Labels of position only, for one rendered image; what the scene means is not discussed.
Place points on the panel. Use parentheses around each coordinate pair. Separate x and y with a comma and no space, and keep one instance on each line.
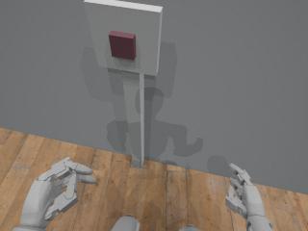
(145,22)

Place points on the right robot hand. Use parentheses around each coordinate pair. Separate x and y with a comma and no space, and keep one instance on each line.
(248,201)

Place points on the button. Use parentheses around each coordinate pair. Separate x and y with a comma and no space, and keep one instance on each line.
(123,45)

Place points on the robot right forearm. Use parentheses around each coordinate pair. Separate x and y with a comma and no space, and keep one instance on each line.
(258,223)

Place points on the left robot thigh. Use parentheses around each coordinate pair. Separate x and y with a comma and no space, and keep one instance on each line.
(127,224)

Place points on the left robot hand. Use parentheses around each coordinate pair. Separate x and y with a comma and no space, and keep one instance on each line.
(37,209)

